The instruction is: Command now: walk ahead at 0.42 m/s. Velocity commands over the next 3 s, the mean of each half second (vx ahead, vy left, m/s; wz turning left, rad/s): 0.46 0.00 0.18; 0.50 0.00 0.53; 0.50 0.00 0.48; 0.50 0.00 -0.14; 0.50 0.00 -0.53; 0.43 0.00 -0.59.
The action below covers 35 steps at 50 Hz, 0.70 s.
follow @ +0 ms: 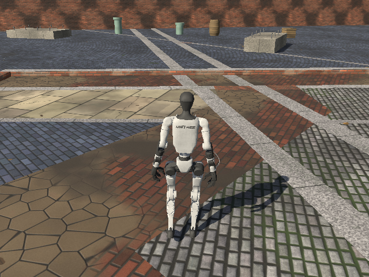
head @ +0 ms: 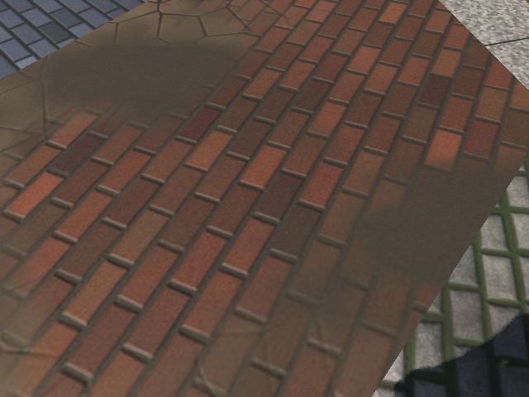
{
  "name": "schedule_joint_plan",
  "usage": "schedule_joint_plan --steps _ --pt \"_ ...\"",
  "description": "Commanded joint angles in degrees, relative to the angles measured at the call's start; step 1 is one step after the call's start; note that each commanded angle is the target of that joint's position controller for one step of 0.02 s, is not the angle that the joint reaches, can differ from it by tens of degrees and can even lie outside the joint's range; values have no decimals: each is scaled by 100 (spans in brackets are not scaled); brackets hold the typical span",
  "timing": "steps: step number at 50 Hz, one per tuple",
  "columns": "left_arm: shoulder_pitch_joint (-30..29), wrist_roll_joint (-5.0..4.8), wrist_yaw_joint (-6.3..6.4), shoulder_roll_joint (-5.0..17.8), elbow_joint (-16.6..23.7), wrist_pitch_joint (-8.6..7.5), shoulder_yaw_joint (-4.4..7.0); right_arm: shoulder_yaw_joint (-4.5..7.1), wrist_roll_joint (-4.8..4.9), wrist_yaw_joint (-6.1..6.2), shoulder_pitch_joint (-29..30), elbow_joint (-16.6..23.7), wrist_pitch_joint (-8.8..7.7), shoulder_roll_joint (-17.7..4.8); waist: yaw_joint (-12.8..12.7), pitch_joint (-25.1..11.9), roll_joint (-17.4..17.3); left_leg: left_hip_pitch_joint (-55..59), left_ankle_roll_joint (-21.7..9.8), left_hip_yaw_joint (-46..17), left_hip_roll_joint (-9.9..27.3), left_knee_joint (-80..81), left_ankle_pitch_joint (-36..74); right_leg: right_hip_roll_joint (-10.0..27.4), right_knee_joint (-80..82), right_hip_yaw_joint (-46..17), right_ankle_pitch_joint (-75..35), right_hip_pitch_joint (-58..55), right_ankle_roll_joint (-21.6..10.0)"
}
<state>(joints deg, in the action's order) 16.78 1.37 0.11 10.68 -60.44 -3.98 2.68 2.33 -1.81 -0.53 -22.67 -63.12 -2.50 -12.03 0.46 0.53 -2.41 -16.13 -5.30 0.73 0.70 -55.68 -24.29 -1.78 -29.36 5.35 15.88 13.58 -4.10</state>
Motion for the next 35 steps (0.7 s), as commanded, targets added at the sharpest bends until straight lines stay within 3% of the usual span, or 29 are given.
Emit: schedule_joint_plan --steps 1,2,4,9,14,17,19,20,21,22,23,24,25,27,29,31,35 --pt "579 -28 14 617 64 -72 76 39 -2 -117 543 545 -186 -220 -41 699 407 -2334 -46 -249 430 -832 827 1738 2324 -2606 1056 -1023 -701" --pt "593 -40 30 455 41 -123 21 46 -32 -130 448 497 -147 -218 37 597 404 -2153 38 -179 458 -704 1007 1532 2326 -2152 372 -1021 -598" --pt "948 -39 57 405 -99 -198 -17 68 -30 -141 574 547 -67 -231 46 526 510 -2198 147 -9 414 -593 1183 1412 2241 -1691 -848 -1195 -619" --pt "1378 -32 73 392 -205 -225 -81 28 1 -152 1855 1035 18 -126 -134 714 583 -2591 347 330 331 431 1679 1239 2213 -1055 -2384 -1305 -685" --pt "1485 -3 128 453 -252 -263 -76 -49 73 -162 2599 1347 12 -45 -244 816 706 -1836 66 638 39 1874 2127 1288 2244 -360 -3195 -1412 -540" --pt "1324 14 179 585 -246 -284 -41 31 61 -108 2220 1310 -37 -208 32 501 733 -1126 -319 798 -286 2118 1836 1420 1415 4 -5320 -1897 -391" --pt "1180 49 208 761 -192 -217 19 169 52 -57 1012 936 -100 -417 514 -195 791 6 -577 883 -633 2305 1516 1419 -269 194 -6215 -2025 -304" --pt "1099 18 196 834 -137 -185 39 269 -7 -33 263 700 -126 -582 857 -539 724 1065 -742 663 -542 2660 1577 1312 -1479 327 -5480 -1446 -218" --pt "1112 -4 158 676 63 -187 7 427 -99 4 -491 602 -114 -1076 1055 -1096 168 2272 -1112 -1035 718 2744 916 1005 -3370 429 -3283 -252 -120" --pt "1408 -167 22 327 288 -219 0 507 -22 -19 -331 656 -25 -1388 592 -1529 -1189 3436 -2162 -4485 2059 3847 643 -360 -5459 -56 1277 1961 147" --pt "755 -58 6 658 478 -261 48 483 105 -45 196 725 9 -1273 476 -1004 -270 3088 -1956 -4202 1806 4163 232 93 -5591 -848 802 2705 3" --pt "198 -68 -20 749 689 -338 65 408 123 -26 572 820 -6 -981 399 -396 83 2335 -1725 -3392 1695 4233 599 363 -5232 -859 254 2797 -20" --pt "91 -59 -6 705 717 -373 75 341 95 -23 739 811 -42 -706 157 -18 591 1591 -1497 -2856 1477 4343 1451 560 -4723 -840 -11 2486 7" --pt "111 99 -7 539 803 -193 68 253 117 42 811 805 -132 -509 -175 70 576 752 -1244 -2098 1015 4370 2476 723 -4100 -870 16 1838 186" --pt "78 149 -27 426 913 -9 56 260 159 63 561 770 -225 -625 -250 67 409 524 -1222 -1788 826 4395 2955 731 -3656 -761 85 1747 360" --pt "-371 153 -48 451 1143 88 51 290 174 77 351 781 -239 -799 -180 203 261 399 -1159 -1639 674 4517 2895 750 -3133 -625 -264 1993 518" --pt "-1495 107 -96 547 1621 136 45 281 181 55 -184 809 -183 -771 208 320 18 762 -792 -1658 500 4501 3157 672 -1990 -511 -1276 2485 674"
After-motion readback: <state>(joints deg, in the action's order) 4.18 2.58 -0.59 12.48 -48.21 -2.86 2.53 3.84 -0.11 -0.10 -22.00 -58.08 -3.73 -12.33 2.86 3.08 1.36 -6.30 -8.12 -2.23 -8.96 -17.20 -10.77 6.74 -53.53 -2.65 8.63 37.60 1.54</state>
